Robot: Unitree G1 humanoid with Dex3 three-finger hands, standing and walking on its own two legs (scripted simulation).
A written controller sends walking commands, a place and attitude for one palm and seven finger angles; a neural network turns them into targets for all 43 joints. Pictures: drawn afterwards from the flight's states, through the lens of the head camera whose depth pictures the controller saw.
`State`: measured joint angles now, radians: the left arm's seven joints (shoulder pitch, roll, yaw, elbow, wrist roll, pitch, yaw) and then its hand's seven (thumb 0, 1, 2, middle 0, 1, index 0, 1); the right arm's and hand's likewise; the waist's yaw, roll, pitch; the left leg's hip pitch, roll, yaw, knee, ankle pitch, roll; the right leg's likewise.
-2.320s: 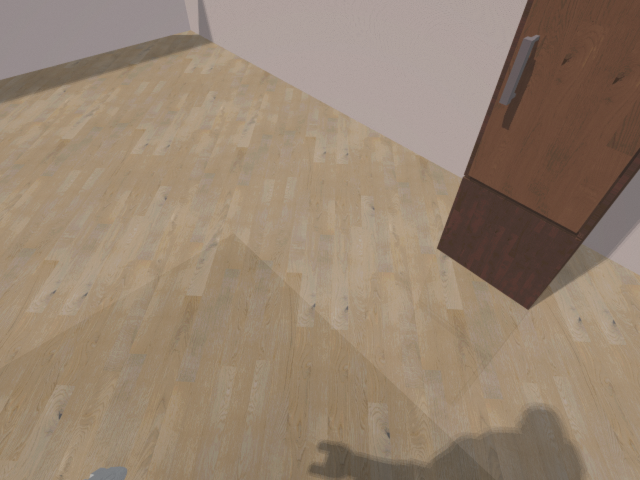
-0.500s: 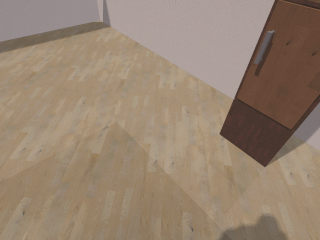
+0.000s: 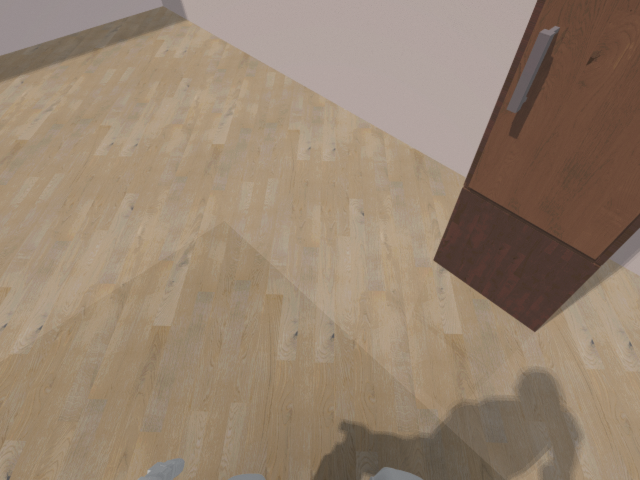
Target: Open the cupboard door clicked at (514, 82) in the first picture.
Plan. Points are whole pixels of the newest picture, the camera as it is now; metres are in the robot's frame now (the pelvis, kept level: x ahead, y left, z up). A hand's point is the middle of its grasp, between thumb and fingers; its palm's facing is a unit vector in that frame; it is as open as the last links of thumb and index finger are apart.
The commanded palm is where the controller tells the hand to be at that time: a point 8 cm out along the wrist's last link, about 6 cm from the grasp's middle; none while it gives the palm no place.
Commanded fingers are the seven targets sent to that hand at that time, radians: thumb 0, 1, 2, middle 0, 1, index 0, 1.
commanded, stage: walk to a spot facing it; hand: left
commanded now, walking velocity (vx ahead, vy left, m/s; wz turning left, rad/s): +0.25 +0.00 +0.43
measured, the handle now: (533, 70) +0.88 -0.44 +0.06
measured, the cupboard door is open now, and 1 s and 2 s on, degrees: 0 0 0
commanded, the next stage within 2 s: turn to face it in 0.06 s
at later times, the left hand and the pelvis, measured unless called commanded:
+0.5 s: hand out of the picture +0.12 +0.21 -0.16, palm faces +0.06 -0.99 -0.14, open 7.4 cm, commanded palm none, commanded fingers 0.00 0.90 0.90 -0.20 -0.30 -0.20 -0.30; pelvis +0.15 +0.04 +0.02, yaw -3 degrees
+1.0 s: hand (228, 345) +0.34 +0.16 -0.13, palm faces -0.28 -0.92 -0.27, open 7.4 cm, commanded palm none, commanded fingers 0.00 0.90 0.90 -0.20 -0.30 -0.20 -0.30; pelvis +0.18 -0.01 +0.02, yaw -19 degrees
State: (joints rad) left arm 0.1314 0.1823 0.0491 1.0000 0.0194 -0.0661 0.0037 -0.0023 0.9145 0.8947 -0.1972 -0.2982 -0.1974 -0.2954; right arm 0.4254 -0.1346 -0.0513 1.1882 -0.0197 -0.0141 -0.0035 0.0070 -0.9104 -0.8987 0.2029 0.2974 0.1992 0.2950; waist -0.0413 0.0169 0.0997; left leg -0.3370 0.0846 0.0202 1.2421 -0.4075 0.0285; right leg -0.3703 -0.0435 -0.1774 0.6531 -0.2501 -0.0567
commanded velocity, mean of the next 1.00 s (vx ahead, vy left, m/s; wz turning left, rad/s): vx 0.03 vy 0.00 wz -0.45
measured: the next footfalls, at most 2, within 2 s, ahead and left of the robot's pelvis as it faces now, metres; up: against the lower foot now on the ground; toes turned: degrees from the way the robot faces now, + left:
left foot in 0.30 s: +0.22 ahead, +0.14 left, +0.00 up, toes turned +14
right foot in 0.72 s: +0.24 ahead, -0.12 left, +0.00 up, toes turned -18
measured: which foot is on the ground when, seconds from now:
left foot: up 0.00-0.28, down 0.30-0.72, up 0.74-1.00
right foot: down 0.00-0.30, up 0.32-0.70, down 0.72-1.00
